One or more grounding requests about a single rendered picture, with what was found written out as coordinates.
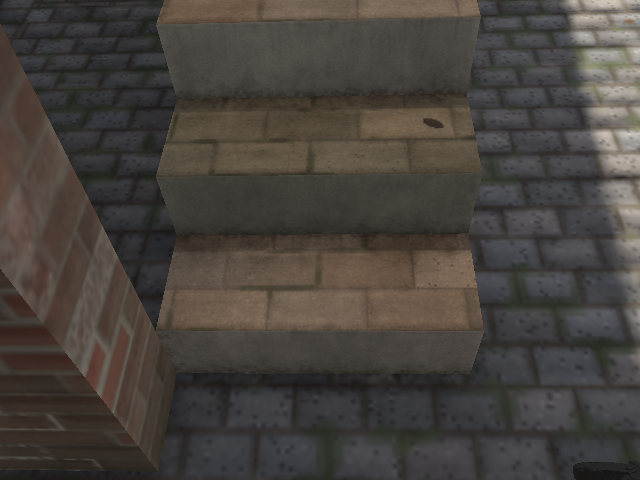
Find stairs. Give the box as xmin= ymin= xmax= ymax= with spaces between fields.
xmin=156 ymin=0 xmax=484 ymax=375

